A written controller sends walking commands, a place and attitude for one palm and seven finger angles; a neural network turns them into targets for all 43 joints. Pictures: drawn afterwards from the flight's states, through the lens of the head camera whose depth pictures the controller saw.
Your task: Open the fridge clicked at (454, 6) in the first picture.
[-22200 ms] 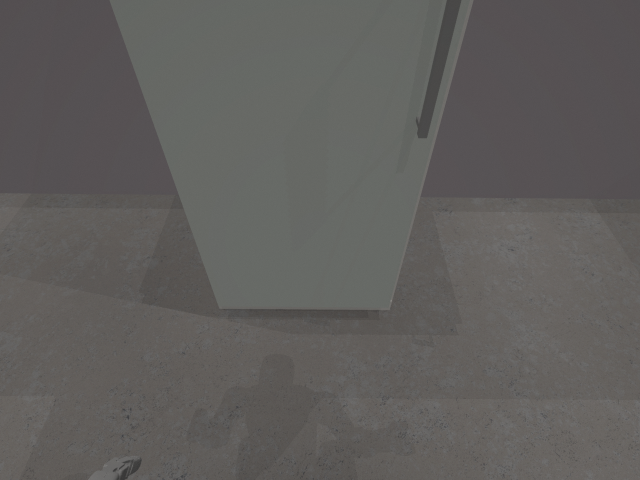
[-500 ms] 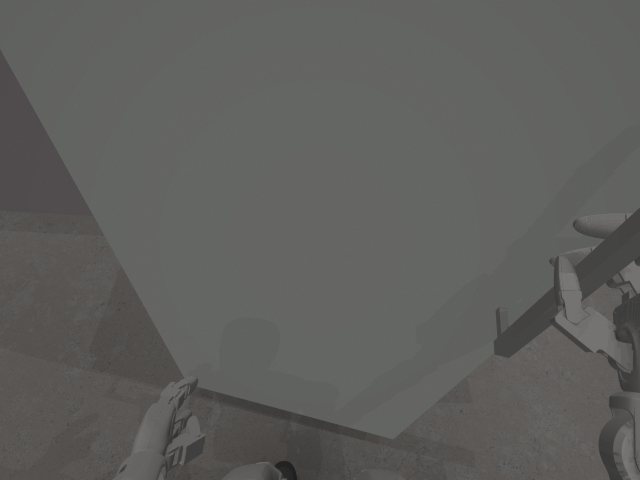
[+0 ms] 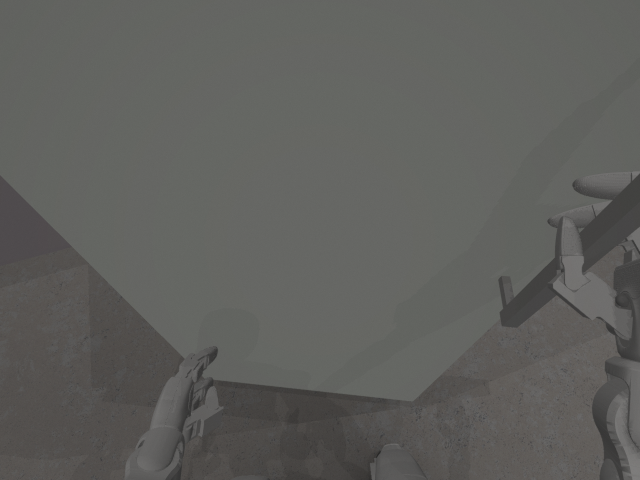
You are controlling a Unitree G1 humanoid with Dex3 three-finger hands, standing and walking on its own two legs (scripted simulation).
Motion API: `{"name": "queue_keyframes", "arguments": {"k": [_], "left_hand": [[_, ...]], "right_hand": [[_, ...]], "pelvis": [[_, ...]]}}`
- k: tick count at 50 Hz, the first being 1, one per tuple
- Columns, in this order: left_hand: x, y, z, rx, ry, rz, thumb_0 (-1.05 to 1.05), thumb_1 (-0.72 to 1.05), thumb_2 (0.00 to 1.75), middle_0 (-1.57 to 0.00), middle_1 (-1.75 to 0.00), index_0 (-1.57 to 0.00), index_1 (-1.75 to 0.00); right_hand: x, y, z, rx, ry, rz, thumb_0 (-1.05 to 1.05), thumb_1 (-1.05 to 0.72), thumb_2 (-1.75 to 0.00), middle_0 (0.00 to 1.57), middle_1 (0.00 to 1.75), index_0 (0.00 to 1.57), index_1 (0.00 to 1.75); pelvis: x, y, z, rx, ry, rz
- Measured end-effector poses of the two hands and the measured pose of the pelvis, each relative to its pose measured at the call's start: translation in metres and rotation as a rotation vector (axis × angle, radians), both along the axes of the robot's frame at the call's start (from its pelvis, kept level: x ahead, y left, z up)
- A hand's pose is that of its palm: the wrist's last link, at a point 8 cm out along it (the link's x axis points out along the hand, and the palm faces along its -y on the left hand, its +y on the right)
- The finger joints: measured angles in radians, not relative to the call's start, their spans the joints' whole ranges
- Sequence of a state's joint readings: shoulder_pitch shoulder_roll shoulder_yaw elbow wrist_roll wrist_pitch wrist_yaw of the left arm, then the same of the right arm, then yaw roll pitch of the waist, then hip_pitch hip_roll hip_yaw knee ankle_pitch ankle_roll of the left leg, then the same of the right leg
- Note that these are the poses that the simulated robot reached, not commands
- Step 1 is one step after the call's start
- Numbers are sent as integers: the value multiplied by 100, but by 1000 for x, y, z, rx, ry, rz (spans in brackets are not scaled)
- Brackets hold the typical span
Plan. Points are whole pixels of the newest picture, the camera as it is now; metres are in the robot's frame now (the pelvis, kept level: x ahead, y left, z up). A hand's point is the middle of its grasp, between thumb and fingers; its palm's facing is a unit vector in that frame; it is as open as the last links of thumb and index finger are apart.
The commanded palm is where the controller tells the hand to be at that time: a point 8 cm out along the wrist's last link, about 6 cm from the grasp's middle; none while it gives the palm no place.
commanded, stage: walk backward, drawing the door open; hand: right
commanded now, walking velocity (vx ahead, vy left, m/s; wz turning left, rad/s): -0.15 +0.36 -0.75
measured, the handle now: (605, 204) +0.31 -0.20 +0.23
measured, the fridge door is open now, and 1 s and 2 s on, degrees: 26 52 77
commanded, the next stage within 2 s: stop walking and hold the door back in 1.84 s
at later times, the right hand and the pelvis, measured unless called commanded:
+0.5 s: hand (560, 419) +0.17 -0.14 +0.20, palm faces +0.58 +0.76 -0.28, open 6.3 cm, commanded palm +0.11 -0.16 +0.20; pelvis -0.04 +0.16 +0.01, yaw -20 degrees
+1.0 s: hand out of the picture +0.06 -0.08 +0.20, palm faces +0.82 +0.50 -0.28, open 6.1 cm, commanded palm -0.01 -0.09 +0.20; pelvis -0.02 +0.28 +0.01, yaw -40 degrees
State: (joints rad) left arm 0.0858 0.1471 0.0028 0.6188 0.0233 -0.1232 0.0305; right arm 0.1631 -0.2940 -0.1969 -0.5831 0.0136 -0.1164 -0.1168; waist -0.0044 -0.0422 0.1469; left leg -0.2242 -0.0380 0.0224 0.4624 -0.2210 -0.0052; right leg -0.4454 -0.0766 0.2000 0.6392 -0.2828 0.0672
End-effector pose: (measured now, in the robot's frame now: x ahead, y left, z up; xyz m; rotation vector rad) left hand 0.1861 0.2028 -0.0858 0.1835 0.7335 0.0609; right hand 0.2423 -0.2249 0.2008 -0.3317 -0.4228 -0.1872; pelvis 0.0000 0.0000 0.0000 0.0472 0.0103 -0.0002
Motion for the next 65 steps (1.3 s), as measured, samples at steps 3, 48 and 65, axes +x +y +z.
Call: {"name": "queue_keyframes", "arguments": {"k": [3, 48, 65], "left_hand": [[1, 20, 5, 24, 1, 15, 1, 90, 90, -21, -30, -21, -30], [46, 157, 19, 141, 48, -586, 1, 90, 90, -20, -30, -19, -30], [89, 226, -4, 85, 37, -696, 1, 90, 90, -21, -30, -26, -33]], "right_hand": [[-14, 4, 1, 8, 20, -38, -7, -65, -82, 48, 140, 28, 135], [-230, 122, 3, -34, -31, -719, -9, -62, -81, 50, 147, 35, 134], [-281, 187, 6, -11, 31, -1103, -11, -61, -79, 46, 140, 32, 138]], "pelvis": [[-8, 13, 4, -28, 7, -33], [-25, 272, 11, 20, -44, -687], [8, 357, 3, -64, -11, -756]]}}
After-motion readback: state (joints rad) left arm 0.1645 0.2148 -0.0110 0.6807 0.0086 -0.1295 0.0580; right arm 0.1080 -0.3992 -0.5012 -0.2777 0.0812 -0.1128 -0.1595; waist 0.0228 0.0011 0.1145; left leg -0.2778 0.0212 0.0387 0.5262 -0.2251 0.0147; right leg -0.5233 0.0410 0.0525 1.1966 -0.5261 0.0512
